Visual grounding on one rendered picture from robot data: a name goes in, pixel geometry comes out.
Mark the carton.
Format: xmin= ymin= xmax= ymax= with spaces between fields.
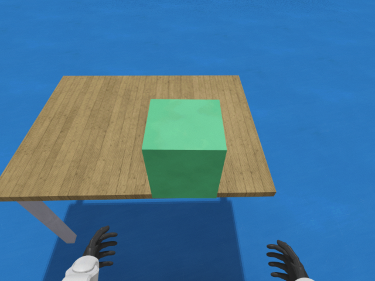
xmin=142 ymin=99 xmax=227 ymax=198

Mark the table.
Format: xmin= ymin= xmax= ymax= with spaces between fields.
xmin=0 ymin=76 xmax=276 ymax=244

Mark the robot left forearm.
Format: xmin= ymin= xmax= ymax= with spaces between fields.
xmin=62 ymin=255 xmax=99 ymax=281

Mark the robot right hand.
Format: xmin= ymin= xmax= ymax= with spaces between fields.
xmin=267 ymin=240 xmax=309 ymax=281

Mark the robot left hand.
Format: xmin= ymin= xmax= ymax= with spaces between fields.
xmin=83 ymin=225 xmax=118 ymax=268

